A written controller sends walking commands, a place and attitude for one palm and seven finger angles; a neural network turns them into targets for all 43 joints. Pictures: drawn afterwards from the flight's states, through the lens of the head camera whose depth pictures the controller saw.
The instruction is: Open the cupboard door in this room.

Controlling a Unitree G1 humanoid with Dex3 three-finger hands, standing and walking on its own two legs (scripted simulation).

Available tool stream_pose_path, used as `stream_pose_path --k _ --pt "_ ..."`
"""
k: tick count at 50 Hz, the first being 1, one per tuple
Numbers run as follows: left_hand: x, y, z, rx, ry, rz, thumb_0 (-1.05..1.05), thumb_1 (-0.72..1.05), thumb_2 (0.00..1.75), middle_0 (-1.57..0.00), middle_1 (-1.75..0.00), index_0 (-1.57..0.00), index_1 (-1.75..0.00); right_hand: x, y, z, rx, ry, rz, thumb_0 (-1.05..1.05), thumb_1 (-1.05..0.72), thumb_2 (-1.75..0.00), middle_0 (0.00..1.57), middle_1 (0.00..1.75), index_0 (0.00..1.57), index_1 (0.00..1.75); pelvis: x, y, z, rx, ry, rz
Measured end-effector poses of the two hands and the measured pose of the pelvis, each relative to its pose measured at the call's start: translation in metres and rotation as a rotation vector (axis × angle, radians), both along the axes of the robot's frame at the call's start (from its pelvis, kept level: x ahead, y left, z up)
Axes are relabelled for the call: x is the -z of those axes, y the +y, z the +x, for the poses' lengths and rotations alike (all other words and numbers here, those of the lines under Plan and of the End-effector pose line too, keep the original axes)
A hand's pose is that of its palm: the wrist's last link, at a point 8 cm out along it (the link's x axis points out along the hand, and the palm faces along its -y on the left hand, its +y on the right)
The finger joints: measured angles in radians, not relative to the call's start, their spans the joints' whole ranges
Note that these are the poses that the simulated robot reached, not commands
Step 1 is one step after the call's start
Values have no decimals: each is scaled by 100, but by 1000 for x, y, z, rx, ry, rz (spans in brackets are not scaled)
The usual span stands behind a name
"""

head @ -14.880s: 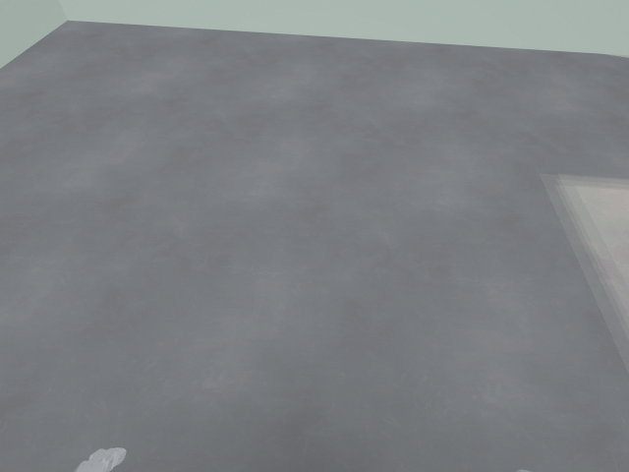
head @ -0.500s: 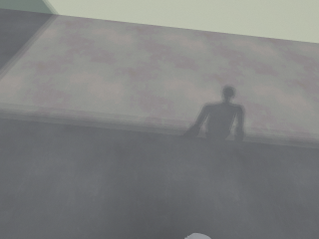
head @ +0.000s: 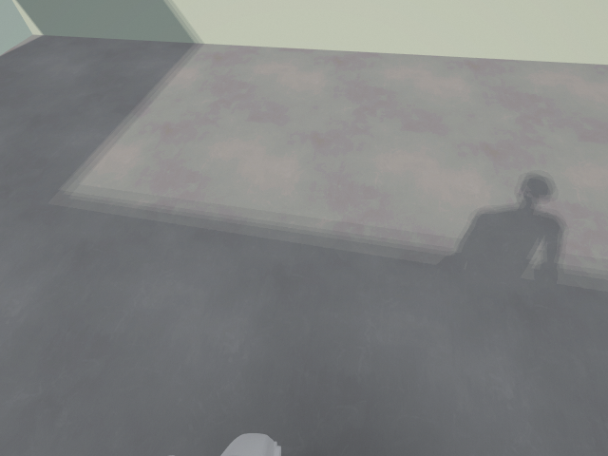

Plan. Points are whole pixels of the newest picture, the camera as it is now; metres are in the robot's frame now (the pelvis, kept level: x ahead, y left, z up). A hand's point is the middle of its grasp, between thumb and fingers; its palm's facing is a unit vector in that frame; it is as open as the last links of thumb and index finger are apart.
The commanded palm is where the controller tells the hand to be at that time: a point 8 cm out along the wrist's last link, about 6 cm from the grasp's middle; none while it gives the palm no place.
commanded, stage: turn or walk to find it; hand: left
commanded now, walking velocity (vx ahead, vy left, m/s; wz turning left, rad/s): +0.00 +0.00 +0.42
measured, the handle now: out of the picture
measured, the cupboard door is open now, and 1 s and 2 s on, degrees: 0 0 0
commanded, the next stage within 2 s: none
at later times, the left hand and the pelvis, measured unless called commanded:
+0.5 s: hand out of the picture -0.01 +0.28 -0.17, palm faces +0.25 -0.94 -0.25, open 7.4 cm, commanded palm none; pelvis -0.02 +0.05 +0.00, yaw +12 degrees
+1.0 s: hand out of the picture -0.05 +0.20 -0.16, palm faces +0.43 -0.86 -0.26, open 7.4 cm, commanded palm none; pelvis -0.03 +0.00 +0.00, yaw +26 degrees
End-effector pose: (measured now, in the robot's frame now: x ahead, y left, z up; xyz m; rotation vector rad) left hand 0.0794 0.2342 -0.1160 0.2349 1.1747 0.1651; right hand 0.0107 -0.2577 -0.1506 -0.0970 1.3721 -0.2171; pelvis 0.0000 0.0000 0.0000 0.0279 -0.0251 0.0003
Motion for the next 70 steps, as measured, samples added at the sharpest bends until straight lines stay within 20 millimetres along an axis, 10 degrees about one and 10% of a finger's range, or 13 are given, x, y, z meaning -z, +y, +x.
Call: stream_pose_path --k 15,22,35,47,61,70 --pt "43 68 -115 -231 177 -46 1 90 89 -20 -30 -20 -30 -18 58 79 -252 -130 -82 1 -91 -90 19 29 20 29 13 44 -21 -133 22 -26" --pt "27 86 -117 -279 142 -41 1 91 90 -20 -29 -20 -30 -30 87 95 -320 -168 -62 1 -90 -90 20 29 20 30 0 52 -22 -186 24 -45" --pt "7 53 -71 -283 -46 20 1 90 90 -20 -30 -20 -30 6 59 85 -341 -99 17 1 -90 -90 20 30 20 30 10 19 -22 -291 26 -13" --pt "1 8 -135 -431 16 -5 1 90 89 -20 -30 -20 -30 1 32 91 -448 -1 0 1 -91 -90 20 29 20 29 0 0 -26 -426 12 6" --pt "43 27 -259 -650 181 -80 1 90 89 -20 -30 -20 -30 -17 119 140 -682 -162 -41 1 -91 -90 19 29 20 29 14 33 -55 -547 13 -27" --pt "24 45 -255 -697 94 -60 1 91 90 -20 -29 -20 -30 -29 149 138 -749 -189 -11 1 -90 -90 20 29 20 30 -1 37 -62 -615 6 -47"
